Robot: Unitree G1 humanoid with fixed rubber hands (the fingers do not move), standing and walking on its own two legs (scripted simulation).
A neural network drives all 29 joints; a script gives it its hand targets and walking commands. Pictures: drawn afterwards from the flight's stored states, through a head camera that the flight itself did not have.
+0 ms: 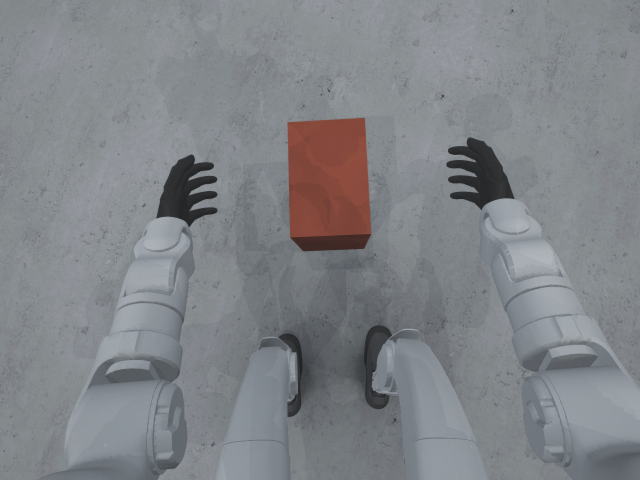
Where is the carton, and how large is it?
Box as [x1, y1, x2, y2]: [287, 118, 370, 250]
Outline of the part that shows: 364,118 287,122 290,237 303,250 363,248 370,234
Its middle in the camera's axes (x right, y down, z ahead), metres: +0.02 -0.11 +0.95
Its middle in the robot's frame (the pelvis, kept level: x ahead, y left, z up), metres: +0.54 +0.02 -0.56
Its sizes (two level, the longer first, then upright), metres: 0.252 0.167 0.272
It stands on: the floor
